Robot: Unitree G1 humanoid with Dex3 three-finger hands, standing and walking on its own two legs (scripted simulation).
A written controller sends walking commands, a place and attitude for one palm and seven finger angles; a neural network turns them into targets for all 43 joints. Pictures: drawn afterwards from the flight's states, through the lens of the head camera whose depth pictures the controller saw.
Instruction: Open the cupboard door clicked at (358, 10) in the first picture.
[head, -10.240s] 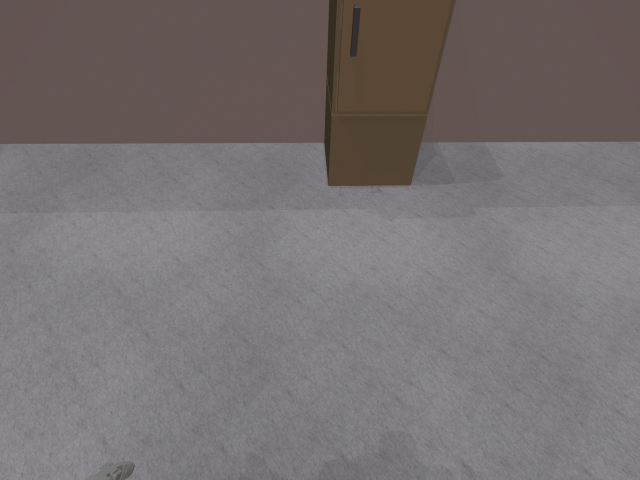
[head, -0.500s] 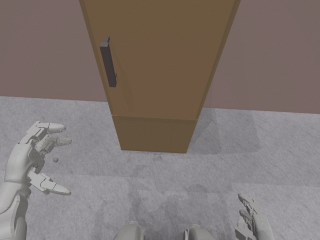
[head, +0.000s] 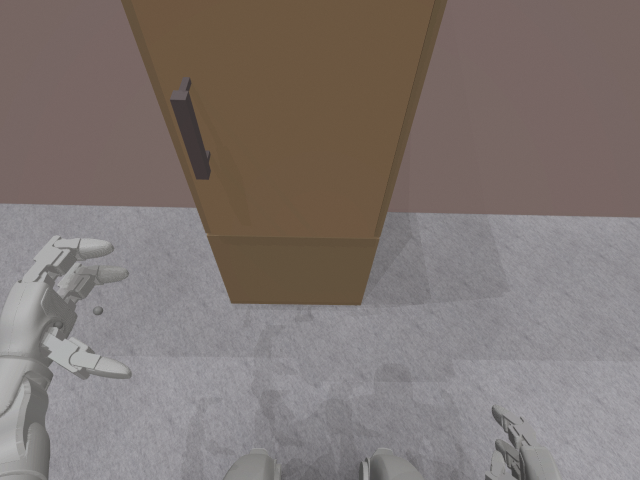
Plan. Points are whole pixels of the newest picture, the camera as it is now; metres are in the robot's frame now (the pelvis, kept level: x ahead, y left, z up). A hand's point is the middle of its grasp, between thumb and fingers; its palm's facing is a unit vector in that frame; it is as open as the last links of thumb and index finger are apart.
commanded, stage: raise the hand with hooked fingers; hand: left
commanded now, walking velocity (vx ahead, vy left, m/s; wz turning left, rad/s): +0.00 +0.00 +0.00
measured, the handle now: (195, 131) +0.61 +0.23 +0.04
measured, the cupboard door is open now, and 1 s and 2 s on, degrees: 0 0 0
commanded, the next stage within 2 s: move the hooked fingers beside the handle in 0.10 s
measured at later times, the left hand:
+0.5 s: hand (107, 273) +0.34 +0.27 +0.05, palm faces +0.03 -1.00 -0.03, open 14.0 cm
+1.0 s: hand (119, 229) +0.40 +0.28 +0.05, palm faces +0.02 -1.00 -0.01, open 14.0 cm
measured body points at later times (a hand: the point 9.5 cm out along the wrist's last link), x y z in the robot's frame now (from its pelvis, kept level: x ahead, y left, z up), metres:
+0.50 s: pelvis -0.01 +0.00 -0.01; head +0.07 +0.02 +0.44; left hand +0.33 +0.33 +0.06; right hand +0.13 -0.25 -0.09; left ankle +0.00 +0.12 -0.68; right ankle +0.03 -0.11 -0.68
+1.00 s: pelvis -0.01 +0.02 -0.01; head +0.09 +0.04 +0.43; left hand +0.39 +0.33 +0.06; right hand +0.07 -0.25 -0.11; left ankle +0.00 +0.12 -0.68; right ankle +0.03 -0.11 -0.68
